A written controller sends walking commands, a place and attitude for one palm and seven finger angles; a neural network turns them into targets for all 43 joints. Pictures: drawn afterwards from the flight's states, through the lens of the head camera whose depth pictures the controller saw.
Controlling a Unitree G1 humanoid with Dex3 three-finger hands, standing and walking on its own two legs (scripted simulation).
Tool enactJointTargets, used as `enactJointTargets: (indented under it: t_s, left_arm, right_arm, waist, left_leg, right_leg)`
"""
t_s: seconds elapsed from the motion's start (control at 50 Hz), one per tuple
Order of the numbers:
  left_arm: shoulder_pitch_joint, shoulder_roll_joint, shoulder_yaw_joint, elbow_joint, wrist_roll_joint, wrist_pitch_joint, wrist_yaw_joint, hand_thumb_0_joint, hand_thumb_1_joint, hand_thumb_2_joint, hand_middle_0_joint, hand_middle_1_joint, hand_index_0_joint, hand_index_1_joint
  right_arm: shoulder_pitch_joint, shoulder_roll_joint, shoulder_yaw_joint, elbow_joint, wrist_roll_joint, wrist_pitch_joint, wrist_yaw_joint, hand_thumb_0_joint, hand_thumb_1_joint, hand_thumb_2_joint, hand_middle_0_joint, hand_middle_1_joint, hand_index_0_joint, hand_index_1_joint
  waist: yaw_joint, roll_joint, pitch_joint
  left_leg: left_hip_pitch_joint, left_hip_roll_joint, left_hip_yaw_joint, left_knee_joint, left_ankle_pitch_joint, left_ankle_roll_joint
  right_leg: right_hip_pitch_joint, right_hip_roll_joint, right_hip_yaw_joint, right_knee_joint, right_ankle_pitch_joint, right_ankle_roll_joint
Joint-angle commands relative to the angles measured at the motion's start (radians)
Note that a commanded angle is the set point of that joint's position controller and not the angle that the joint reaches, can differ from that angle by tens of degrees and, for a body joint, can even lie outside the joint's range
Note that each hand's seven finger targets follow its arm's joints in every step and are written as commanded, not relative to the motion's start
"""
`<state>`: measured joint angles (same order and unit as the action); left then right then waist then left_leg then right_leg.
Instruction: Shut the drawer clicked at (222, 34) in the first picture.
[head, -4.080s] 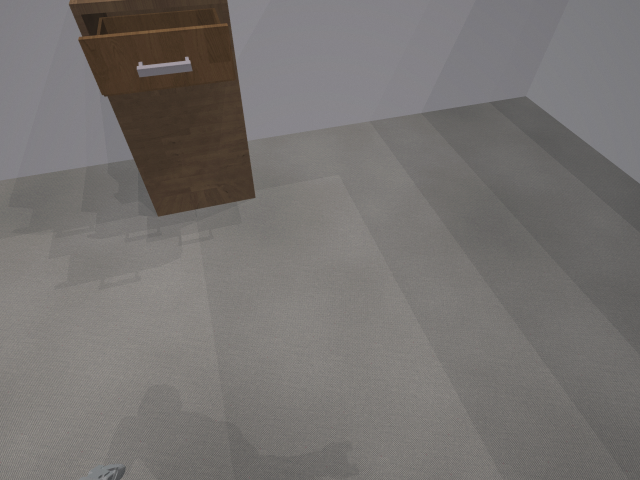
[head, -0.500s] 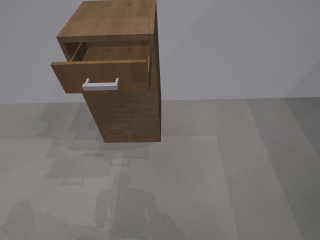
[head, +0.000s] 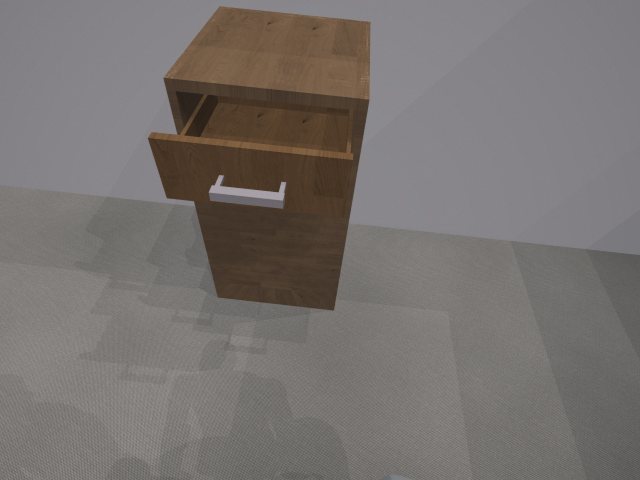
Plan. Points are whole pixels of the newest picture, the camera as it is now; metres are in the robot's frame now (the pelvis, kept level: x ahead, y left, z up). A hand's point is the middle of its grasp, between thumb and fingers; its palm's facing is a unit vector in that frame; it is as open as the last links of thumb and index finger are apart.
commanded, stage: take the last steps up to it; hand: left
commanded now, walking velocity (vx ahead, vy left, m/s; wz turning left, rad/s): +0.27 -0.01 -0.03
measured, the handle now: (249, 190) +0.62 +0.19 -0.04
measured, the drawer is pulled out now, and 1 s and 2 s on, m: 0.17 0.17 0.17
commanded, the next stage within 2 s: come to a stop and stand still in 0.32 s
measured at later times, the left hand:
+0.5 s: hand (238, 419) +0.24 +0.14 -0.17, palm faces +0.02 -0.97 -0.23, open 7.2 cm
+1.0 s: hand (227, 449) +0.20 +0.15 -0.18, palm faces +0.01 -0.96 -0.29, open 7.4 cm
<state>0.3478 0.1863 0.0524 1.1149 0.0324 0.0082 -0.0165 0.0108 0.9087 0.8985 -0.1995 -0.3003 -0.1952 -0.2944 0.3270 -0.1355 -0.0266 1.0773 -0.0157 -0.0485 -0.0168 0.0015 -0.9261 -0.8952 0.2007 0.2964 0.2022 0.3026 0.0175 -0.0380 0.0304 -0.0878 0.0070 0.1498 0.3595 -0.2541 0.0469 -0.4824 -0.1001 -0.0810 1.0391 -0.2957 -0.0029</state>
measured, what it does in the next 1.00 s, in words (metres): walks ahead: right foot, then left foot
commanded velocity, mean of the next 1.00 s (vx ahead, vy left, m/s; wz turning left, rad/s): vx -0.01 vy -0.01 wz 0.00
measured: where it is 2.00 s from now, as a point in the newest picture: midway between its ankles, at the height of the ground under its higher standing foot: outside the picture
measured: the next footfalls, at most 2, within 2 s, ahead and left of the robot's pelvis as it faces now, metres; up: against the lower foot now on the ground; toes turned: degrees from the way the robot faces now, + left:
right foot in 0.28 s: +0.23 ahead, -0.14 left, +0.00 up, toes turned -9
left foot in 0.62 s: +0.28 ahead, +0.10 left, +0.00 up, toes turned +4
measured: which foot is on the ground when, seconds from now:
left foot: down 0.00-0.30, up 0.32-0.60, down 0.62-1.00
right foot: up 0.00-0.26, down 0.28-0.66, up 0.68-0.94, down 0.96-1.00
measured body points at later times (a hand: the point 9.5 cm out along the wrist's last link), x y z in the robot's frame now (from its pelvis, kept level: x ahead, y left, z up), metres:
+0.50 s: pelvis +0.16 -0.04 -0.01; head +0.18 -0.05 +0.44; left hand +0.24 +0.19 -0.15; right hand +0.16 -0.27 -0.17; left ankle +0.15 +0.09 -0.69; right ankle +0.19 -0.13 -0.75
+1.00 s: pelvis +0.16 -0.06 -0.02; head +0.19 -0.08 +0.43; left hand +0.20 +0.20 -0.16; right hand +0.25 -0.28 -0.18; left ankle +0.24 +0.09 -0.74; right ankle +0.14 -0.16 -0.75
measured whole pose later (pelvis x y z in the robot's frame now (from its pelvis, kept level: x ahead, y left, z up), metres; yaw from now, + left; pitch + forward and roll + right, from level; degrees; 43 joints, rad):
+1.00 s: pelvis +0.16 -0.06 -0.02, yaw -2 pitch -2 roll +1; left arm 0.23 0.19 0.04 1.02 0.02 0.03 0.03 0.01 0.91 0.90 -0.20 -0.30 -0.20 -0.29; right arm 0.10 -0.17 -0.06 1.01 -0.01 0.04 -0.01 0.00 -0.91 -0.89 0.20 0.30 0.21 0.30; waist 0.01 0.04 0.10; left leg -0.35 0.07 0.07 0.55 -0.22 -0.03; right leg -0.22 -0.02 -0.06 0.58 -0.33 -0.01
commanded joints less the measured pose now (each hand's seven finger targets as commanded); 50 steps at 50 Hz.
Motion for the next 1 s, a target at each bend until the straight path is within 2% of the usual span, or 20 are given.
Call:
enactJointTargets:
  t_s: [0.0, 0.16, 0.2, 0.24, 0.26, 0.28, 0.3, 0.36, 0.44, 0.52, 0.56, 0.58, 0.64, 0.7, 0.8, 0.88, 0.92, 0.94, 0.96, 0.98]
  left_arm:
    - [-0.071, 0.026, 0.01, -0.087, -0.007, -0.026, 0.004, 0.0, 0.9, 0.9, -0.2, -0.3, -0.2, -0.3]
    - [-0.224, 0.002, 0.008, -0.151, -0.011, -0.031, 0.002, 0.0, 0.9, 0.9, -0.2, -0.3, -0.2, -0.3]
    - [-0.177, 0.018, 0.014, -0.143, -0.011, -0.037, 0.004, 0.0, 0.9, 0.9, -0.2, -0.3, -0.2, -0.3]
    - [0.033, 0.062, 0.028, -0.078, -0.004, -0.054, 0.008, 0.0, 0.9, 0.9, -0.2, -0.3, -0.2, -0.3]
    - [0.156, 0.147, 0.048, -0.043, 0.001, -0.069, 0.019, 0.0, 0.9, 0.9, -0.2, -0.3, -0.2, -0.3]
    - [0.235, 0.23, 0.06, -0.031, -0.016, -0.071, 0.025, 0.0, 0.9, 0.9, -0.2, -0.3, -0.2, -0.3]
    - [0.185, 0.221, 0.058, -0.043, -0.024, -0.069, 0.033, 0.0, 0.9, 0.9, -0.2, -0.3, -0.2, -0.3]
    - [-0.055, 0.097, 0.022, -0.104, -0.019, -0.069, 0.043, 0.0, 0.9, 0.9, -0.2, -0.3, -0.2, -0.3]
    - [-0.121, 0.05, 0.006, -0.117, -0.006, -0.066, 0.05, 0.0, 0.9, 0.9, -0.2, -0.3, -0.2, -0.3]
    - [-0.108, 0.099, 0.007, -0.106, -0.013, -0.038, 0.053, 0.0, 0.9, 0.9, -0.2, -0.3, -0.2, -0.3]
    - [-0.121, 0.111, 0.008, -0.107, -0.019, -0.022, 0.056, 0.0, 0.9, 0.9, -0.2, -0.3, -0.2, -0.3]
    - [-0.11, 0.098, 0.007, -0.107, -0.022, -0.013, 0.055, 0.0, 0.9, 0.9, -0.2, -0.3, -0.2, -0.3]
    - [-0.049, 0.052, -0.002, -0.114, -0.026, 0.014, 0.058, 0.0, 0.9, 0.9, -0.2, -0.3, -0.2, -0.3]
    - [-0.046, 0.071, 0.0, -0.108, -0.023, 0.022, 0.054, 0.0, 0.9, 0.9, -0.2, -0.3, -0.2, -0.3]
    - [-0.071, 0.065, 0.008, -0.134, -0.02, 0.021, 0.05, 0.0, 0.9, 0.9, -0.2, -0.3, -0.2, -0.3]
    - [-0.009, 0.055, 0.008, -0.125, -0.021, 0.018, 0.051, 0.0, 0.9, 0.9, -0.2, -0.3, -0.2, -0.3]
    - [0.024, 0.094, 0.009, -0.115, -0.011, 0.006, 0.055, 0.0, 0.9, 0.9, -0.2, -0.3, -0.2, -0.3]
    - [-0.009, 0.158, 0.015, -0.124, -0.004, 0.001, 0.057, 0.0, 0.9, 0.9, -0.2, -0.3, -0.2, -0.3]
    - [-0.038, 0.183, 0.014, -0.138, -0.006, 0.002, 0.054, 0.0, 0.9, 0.9, -0.2, -0.3, -0.2, -0.3]
    - [-0.057, 0.177, 0.017, -0.144, -0.003, -0.003, 0.055, 0.0, 0.9, 0.9, -0.2, -0.3, -0.2, -0.3]
  right_arm:
    - [0.107, -0.114, -0.021, 0.01, 0.004, -0.033, -0.017, 0.0, -0.9, -0.9, 0.2, 0.3, 0.2, 0.3]
    - [0.164, -0.113, -0.032, 0.068, -0.013, -0.022, -0.017, 0.0, -0.9, -0.9, 0.2, 0.3, 0.2, 0.3]
    - [0.153, -0.114, -0.032, 0.071, -0.013, -0.018, -0.017, 0.0, -0.9, -0.9, 0.2, 0.3, 0.2, 0.3]
    - [0.135, -0.114, -0.031, 0.069, -0.002, -0.019, -0.014, 0.0, -0.9, -0.9, 0.2, 0.3, 0.2, 0.3]
    - [0.165, -0.075, -0.027, 0.054, 0.009, -0.023, -0.006, 0.0, -0.9, -0.9, 0.2, 0.3, 0.2, 0.3]
    - [0.183, -0.053, -0.02, 0.023, 0.015, -0.023, -0.005, 0.0, -0.9, -0.9, 0.2, 0.3, 0.2, 0.3]
    - [0.124, -0.069, -0.025, 0.01, 0.017, -0.008, -0.009, 0.0, -0.9, -0.9, 0.2, 0.3, 0.2, 0.3]
    - [0.054, -0.038, -0.026, 0.0, -0.003, 0.012, 0.002, 0.0, -0.9, -0.9, 0.2, 0.3, 0.2, 0.3]
    - [0.109, 0.011, -0.01, 0.016, -0.002, 0.043, 0.0, 0.0, -0.9, -0.9, 0.2, 0.3, 0.2, 0.3]
    - [0.034, -0.019, -0.001, -0.004, 0.007, 0.048, -0.004, 0.0, -0.9, -0.9, 0.2, 0.3, 0.2, 0.3]
    - [0.033, -0.05, -0.012, -0.006, 0.008, 0.05, -0.007, 0.0, -0.9, -0.9, 0.2, 0.3, 0.2, 0.3]
    - [0.02, -0.082, -0.017, -0.011, 0.007, 0.046, -0.007, 0.0, -0.9, -0.9, 0.2, 0.3, 0.2, 0.3]
    - [-0.079, -0.178, -0.03, -0.057, 0.001, 0.042, -0.018, 0.0, -0.9, -0.9, 0.2, 0.3, 0.2, 0.3]
    - [-0.129, -0.185, -0.035, -0.078, -0.004, 0.045, -0.033, 0.0, -0.9, -0.9, 0.2, 0.3, 0.2, 0.3]
    - [-0.124, -0.219, -0.063, -0.093, -0.006, 0.062, -0.032, 0.0, -0.9, -0.9, 0.2, 0.3, 0.2, 0.3]
    - [-0.159, -0.211, -0.068, -0.098, -0.003, 0.068, -0.02, 0.0, -0.9, -0.9, 0.2, 0.3, 0.2, 0.3]
    - [-0.164, -0.169, -0.064, -0.1, 0.011, 0.067, -0.012, 0.0, -0.9, -0.9, 0.2, 0.3, 0.2, 0.3]
    - [-0.168, -0.108, -0.053, -0.117, 0.016, 0.07, -0.004, 0.0, -0.9, -0.9, 0.2, 0.3, 0.2, 0.3]
    - [-0.209, -0.089, -0.046, -0.132, 0.013, 0.081, 0.003, 0.0, -0.9, -0.9, 0.2, 0.3, 0.2, 0.3]
    - [-0.234, -0.092, -0.046, -0.134, 0.005, 0.098, -0.001, 0.0, -0.9, -0.9, 0.2, 0.3, 0.2, 0.3]
  waist:
    - [-0.02, 0.094, 0.07]
    - [-0.051, 0.148, 0.139]
    - [-0.021, 0.118, 0.118]
    - [0.074, 0.065, 0.008]
    - [0.104, -0.098, -0.11]
    - [0.092, -0.22, -0.193]
    - [0.091, -0.144, -0.187]
    - [-0.003, 0.0, 0.004]
    - [-0.06, -0.059, 0.001]
    - [-0.028, -0.072, -0.038]
    - [-0.044, -0.092, -0.041]
    - [-0.04, -0.025, -0.031]
    - [0.0, 0.297, -0.008]
    - [-0.004, 0.267, -0.054]
    - [-0.039, 0.168, -0.129]
    - [-0.014, 0.201, -0.142]
    - [0.005, 0.053, -0.109]
    - [-0.015, -0.142, -0.063]
    - [0.0, -0.159, -0.019]
    - [0.009, -0.237, 0.002]
  left_leg:
    - [0.076, 0.272, -0.205, -0.207, 0.249, 0.142]
    - [0.036, 0.274, -0.132, -0.136, 0.334, 0.124]
    - [-0.003, 0.267, -0.122, -0.051, 0.385, 0.108]
    - [-0.08, 0.187, -0.047, 0.224, 0.447, 0.053]
    - [-0.273, 0.097, 0.012, 0.499, 0.214, 0.009]
    - [-0.426, -0.009, -0.013, 0.803, -0.325, -0.02]
    - [-0.43, 0.022, -0.131, 0.928, -0.336, -0.012]
    - [-0.422, 0.113, -0.166, 0.888, -0.132, -0.023]
    - [-0.255, 0.099, -0.105, 0.567, -0.111, -0.072]
    - [-0.182, 0.055, -0.077, 0.301, -0.01, -0.09]
    - [-0.092, 0.059, -0.075, 0.146, 0.125, -0.09]
    - [-0.039, 0.087, -0.102, 0.099, 0.26, -0.079]
    - [-0.152, 0.301, -0.297, -0.045, 0.559, 0.064]
    - [-0.063, 0.325, -0.303, -0.037, 0.681, 0.138]
    - [0.081, 0.323, -0.257, 0.041, 0.78, 0.152]
    - [-0.01, 0.273, -0.22, 0.051, 0.57, 0.101]
    - [-0.135, 0.177, -0.176, 0.148, 0.284, 0.014]
    - [-0.245, 0.068, -0.089, 0.211, 0.015, -0.049]
    - [-0.25, 0.028, -0.103, 0.301, -0.185, -0.064]
    - [-0.262, 0.033, -0.147, 0.407, -0.256, -0.057]
  right_leg:
    - [-0.181, -0.037, 0.028, -0.027, 0.057, 0.022]
    - [-0.046, 0.005, -0.031, -0.34, 0.05, -0.011]
    - [0.088, 0.038, -0.047, -0.41, 0.055, -0.03]
    - [0.386, 0.058, -0.05, -0.512, 0.159, -0.053]
    - [0.621, -0.145, 0.201, -0.549, 0.272, -0.126]
    - [0.71, -0.361, 0.508, -0.688, 0.46, -0.24]
    - [0.61, -0.378, 0.532, -0.73, 0.414, -0.267]
    - [0.275, -0.265, 0.267, -0.796, 0.236, -0.196]
    - [0.138, -0.179, 0.068, -0.782, 0.458, -0.158]
    - [0.233, -0.136, 0.05, -0.692, 0.545, -0.139]
    - [0.216, -0.119, 0.04, -0.63, 0.451, -0.101]
    - [0.176, -0.088, 0.039, -0.589, 0.365, -0.07]
    - [0.225, 0.043, -0.031, -0.417, -0.049, 0.021]
    - [0.142, 0.047, 0.055, -0.183, -0.247, 0.014]
    - [0.07, 0.063, 0.061, -0.162, -0.249, 0.028]
    - [0.22, 0.066, 0.031, -0.426, -0.089, 0.021]
    - [0.336, 0.014, 0.094, -0.703, 0.157, 0.016]
    - [0.325, -0.141, 0.259, -0.742, 0.262, -0.04]
    - [0.225, -0.232, 0.296, -0.775, 0.286, -0.115]
    - [0.163, -0.224, 0.321, -0.79, 0.278, -0.144]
